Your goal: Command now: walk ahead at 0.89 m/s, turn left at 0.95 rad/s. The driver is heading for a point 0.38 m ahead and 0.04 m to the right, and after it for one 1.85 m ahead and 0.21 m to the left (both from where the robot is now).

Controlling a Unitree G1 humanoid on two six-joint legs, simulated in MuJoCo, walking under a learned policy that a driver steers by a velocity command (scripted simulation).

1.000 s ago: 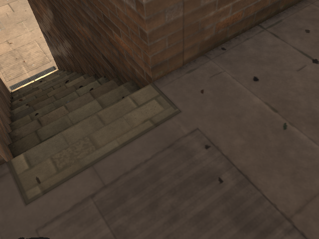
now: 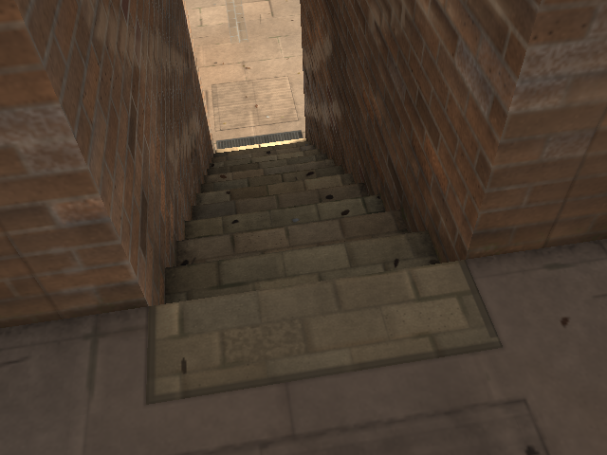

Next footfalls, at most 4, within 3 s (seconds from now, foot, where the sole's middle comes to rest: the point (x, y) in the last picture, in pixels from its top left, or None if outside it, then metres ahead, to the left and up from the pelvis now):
0.30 left None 0.37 0.16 -0.78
0.68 right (299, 343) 0.77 0.09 -0.78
0.96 left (208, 384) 0.66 0.30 -0.78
1.98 right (330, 326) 0.82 0.01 -0.78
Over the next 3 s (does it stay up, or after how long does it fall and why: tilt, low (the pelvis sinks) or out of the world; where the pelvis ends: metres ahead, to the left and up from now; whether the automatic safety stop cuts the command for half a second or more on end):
stays up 0.85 0.11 -0.03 its command is cut before an obstacle after 0.5 s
